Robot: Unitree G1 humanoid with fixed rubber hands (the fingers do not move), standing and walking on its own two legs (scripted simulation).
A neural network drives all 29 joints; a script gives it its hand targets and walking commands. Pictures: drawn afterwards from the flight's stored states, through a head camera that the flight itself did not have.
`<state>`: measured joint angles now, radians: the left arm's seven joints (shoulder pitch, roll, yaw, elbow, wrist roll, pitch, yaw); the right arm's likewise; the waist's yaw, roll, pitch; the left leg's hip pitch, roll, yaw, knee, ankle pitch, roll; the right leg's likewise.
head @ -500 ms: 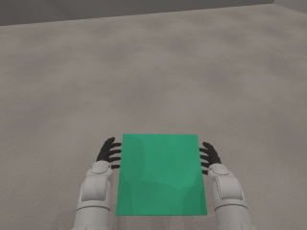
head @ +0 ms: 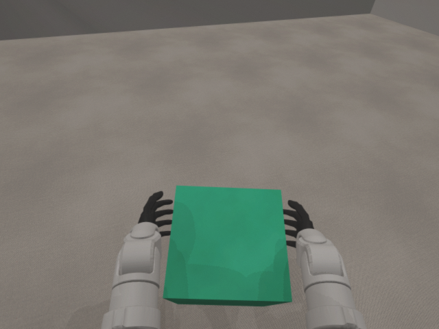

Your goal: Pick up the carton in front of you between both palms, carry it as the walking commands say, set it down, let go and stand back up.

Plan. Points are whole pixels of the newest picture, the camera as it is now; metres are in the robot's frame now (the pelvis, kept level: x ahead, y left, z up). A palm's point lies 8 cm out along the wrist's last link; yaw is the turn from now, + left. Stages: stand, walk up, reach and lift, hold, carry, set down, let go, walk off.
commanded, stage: set down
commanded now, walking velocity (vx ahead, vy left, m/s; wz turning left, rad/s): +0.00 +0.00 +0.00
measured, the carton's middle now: (224, 252) +0.31 +0.00 -0.06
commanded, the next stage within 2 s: none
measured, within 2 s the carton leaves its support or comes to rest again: neither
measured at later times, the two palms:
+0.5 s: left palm (161, 260) +0.33 +0.15 -0.14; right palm (276, 255) +0.35 -0.14 -0.15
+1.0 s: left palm (165, 275) +0.35 +0.16 -0.28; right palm (261, 259) +0.41 -0.13 -0.29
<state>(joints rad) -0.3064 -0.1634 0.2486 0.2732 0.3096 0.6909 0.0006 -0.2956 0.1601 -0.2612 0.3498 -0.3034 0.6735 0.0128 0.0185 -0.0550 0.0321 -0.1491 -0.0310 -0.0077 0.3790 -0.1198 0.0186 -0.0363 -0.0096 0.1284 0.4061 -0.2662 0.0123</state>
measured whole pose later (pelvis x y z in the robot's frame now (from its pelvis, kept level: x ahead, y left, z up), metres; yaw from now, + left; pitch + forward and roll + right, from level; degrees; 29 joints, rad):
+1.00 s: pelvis -0.06 -0.03 -0.20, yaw -1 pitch +45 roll -1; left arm -0.76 -0.22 0.56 0.47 0.28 0.24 0.13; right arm -0.92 -0.02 -0.33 0.81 -0.23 0.24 -0.05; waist 0.09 -0.05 -0.23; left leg -1.82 -0.05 -0.12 1.37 -0.34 -0.07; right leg -1.72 0.13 0.07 1.47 -0.54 0.02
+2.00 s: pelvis -0.09 -0.06 -0.37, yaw +3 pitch +48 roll +6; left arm -1.19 -0.09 0.74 0.70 0.14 0.18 0.14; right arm -1.54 -0.27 0.00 1.23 -0.14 0.21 -0.07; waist 0.19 0.01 0.10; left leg -2.33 -0.08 -0.09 1.91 -0.42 -0.17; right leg -2.28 0.17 0.07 2.10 -0.64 0.00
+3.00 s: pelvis -0.08 -0.05 -0.39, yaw +3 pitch +44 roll +9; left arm -1.25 0.04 0.69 0.99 0.10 0.09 0.06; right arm -1.54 -0.33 0.02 1.23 -0.18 0.13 0.03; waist 0.21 0.06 0.20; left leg -2.32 -0.05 -0.03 2.00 -0.47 -0.14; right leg -2.30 0.09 0.07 2.19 -0.67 -0.03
